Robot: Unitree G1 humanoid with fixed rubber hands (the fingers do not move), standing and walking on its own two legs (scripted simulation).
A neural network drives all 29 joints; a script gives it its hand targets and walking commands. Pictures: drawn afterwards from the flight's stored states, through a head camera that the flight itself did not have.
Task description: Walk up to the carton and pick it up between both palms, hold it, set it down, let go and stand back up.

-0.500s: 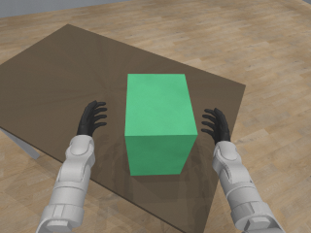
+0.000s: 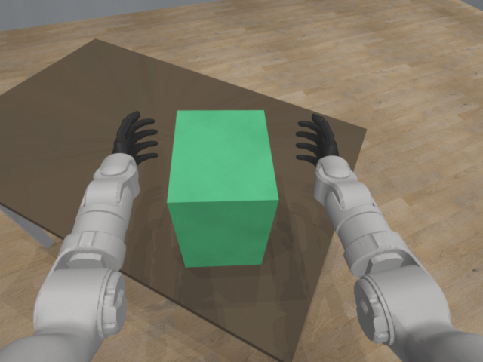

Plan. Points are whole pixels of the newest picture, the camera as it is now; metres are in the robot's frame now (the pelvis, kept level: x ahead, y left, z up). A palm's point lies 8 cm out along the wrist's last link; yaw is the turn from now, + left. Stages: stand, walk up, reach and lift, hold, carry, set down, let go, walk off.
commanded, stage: reach and lift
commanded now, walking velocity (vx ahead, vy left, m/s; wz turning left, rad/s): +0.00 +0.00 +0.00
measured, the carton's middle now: (222, 193) +0.43 +0.07 -0.02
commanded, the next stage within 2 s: none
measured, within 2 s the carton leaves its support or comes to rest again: neither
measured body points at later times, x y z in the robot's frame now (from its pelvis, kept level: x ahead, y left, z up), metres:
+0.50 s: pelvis +0.02 +0.02 +0.00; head +0.09 +0.03 +0.44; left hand +0.48 +0.28 +0.12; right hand +0.51 -0.09 +0.14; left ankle +0.01 +0.12 -0.75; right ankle -0.02 -0.09 -0.75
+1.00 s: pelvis +0.00 +0.02 -0.01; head +0.17 +0.03 +0.40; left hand +0.47 +0.22 -0.04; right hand +0.50 -0.07 +0.01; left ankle +0.01 +0.12 -0.75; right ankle -0.02 -0.09 -0.75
